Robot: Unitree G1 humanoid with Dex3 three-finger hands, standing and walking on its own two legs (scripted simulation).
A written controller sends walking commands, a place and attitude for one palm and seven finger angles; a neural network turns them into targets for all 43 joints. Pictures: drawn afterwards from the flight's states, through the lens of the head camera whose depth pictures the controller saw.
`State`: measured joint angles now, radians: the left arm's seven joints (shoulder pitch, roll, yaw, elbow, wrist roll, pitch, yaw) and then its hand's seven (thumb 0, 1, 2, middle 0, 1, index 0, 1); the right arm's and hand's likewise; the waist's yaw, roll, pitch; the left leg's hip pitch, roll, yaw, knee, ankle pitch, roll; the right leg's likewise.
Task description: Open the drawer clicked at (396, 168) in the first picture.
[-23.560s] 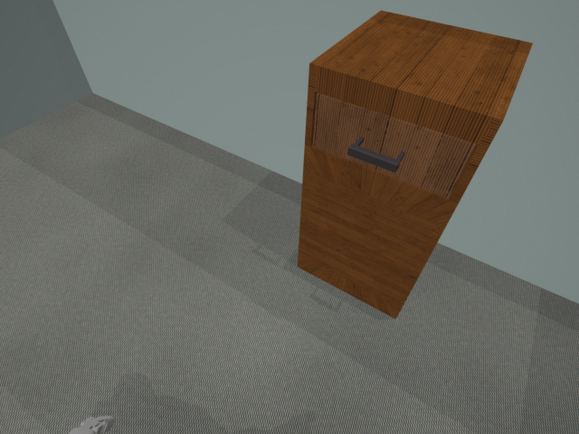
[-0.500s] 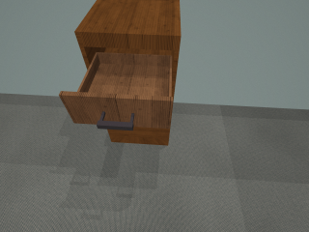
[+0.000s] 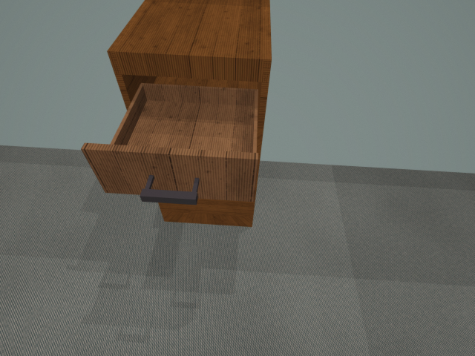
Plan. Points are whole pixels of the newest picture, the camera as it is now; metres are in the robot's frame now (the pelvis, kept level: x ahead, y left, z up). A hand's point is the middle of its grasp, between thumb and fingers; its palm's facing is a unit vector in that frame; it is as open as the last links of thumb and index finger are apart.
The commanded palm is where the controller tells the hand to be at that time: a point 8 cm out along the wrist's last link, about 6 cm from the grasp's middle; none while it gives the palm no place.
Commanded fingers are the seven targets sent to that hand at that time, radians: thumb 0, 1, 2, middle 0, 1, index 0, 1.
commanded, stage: look to check the result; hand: left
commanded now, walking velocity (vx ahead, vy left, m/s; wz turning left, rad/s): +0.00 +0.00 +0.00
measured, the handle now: (171, 189) +0.47 +0.18 -0.06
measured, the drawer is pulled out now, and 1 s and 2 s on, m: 0.30 0.30 0.30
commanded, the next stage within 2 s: stand and wait in 0.46 s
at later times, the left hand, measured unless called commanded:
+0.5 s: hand out of the picture -0.01 +0.15 -0.18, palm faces +0.06 -0.99 -0.16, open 7.4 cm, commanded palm none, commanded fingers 0.00 0.90 0.90 -0.20 -0.30 -0.20 -0.30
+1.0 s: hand out of the picture +0.00 +0.15 -0.18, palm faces +0.06 -0.98 -0.17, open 7.4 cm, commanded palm none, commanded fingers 0.00 0.90 0.90 -0.20 -0.30 -0.20 -0.30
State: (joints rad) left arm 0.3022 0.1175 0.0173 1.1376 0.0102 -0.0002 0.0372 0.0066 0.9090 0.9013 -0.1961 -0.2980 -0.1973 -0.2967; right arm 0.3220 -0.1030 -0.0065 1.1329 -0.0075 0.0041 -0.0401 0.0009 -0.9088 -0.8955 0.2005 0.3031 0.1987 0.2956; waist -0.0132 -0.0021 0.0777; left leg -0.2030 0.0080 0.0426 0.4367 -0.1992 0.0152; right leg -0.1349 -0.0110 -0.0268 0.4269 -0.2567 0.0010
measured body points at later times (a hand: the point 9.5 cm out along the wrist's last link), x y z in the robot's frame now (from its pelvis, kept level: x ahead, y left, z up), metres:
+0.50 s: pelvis +0.01 +0.00 +0.00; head +0.04 +0.00 +0.45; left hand -0.01 +0.20 -0.16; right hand +0.00 -0.21 -0.16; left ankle +0.02 +0.11 -0.74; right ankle -0.01 -0.12 -0.74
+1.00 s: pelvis +0.02 +0.00 +0.00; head +0.05 +0.00 +0.45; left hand +0.00 +0.21 -0.16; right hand +0.00 -0.21 -0.16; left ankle +0.02 +0.11 -0.74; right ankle -0.01 -0.12 -0.74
